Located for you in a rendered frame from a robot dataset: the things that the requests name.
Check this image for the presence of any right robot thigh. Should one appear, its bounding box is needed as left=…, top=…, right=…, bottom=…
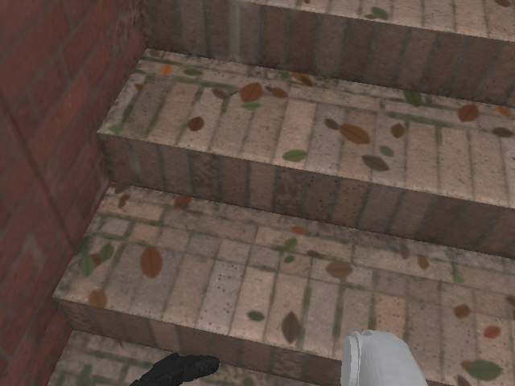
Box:
left=340, top=330, right=428, bottom=386

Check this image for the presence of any left robot hand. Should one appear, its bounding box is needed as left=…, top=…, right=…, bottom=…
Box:
left=130, top=353, right=220, bottom=386

